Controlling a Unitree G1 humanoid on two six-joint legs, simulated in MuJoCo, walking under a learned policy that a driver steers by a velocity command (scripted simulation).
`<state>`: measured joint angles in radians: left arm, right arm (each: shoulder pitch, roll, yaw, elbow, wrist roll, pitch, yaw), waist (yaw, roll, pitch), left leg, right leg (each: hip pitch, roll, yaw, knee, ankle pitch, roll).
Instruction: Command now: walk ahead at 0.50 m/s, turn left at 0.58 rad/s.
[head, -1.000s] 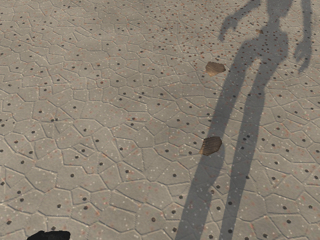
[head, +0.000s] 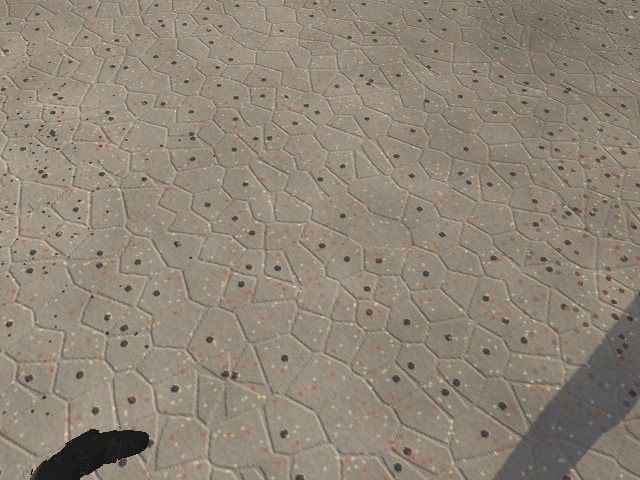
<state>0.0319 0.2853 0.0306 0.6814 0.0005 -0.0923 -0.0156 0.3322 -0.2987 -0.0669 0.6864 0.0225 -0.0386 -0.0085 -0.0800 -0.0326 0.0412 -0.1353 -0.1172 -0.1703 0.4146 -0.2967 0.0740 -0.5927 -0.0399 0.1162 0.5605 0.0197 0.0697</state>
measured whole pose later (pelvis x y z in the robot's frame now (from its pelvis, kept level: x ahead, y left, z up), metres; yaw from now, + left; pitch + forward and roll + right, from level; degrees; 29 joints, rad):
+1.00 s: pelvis +0.48 +0.10 +0.00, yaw +20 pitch +1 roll +2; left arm 0.19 0.28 0.04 0.79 -0.01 -0.03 -0.02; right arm 0.17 -0.25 -0.04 0.75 -0.02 -0.04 -0.01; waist -0.01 -0.05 0.05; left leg -0.10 -0.07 0.12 0.32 -0.24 0.07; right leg -0.57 -0.08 0.02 0.70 -0.08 0.05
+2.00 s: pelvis +0.54 +0.12 -0.01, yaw -16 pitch +2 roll +0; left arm 0.17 0.30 0.08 0.58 -0.01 0.06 -0.01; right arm 0.14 -0.32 -0.09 0.74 -0.01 0.01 -0.02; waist -0.02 0.04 0.06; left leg -0.36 0.11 0.07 0.79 -0.48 -0.06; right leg -0.30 0.02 -0.01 0.57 -0.29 -0.04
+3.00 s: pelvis +0.69 +0.08 -0.01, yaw -15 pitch +2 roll -1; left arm 0.42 0.27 0.06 0.82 0.00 -0.07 0.01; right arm 0.11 -0.29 -0.04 0.64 0.03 -0.04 0.06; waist 0.10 0.04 0.04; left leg -0.68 0.07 0.00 0.74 -0.07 0.01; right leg 0.12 0.00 -0.16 0.22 -0.37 0.01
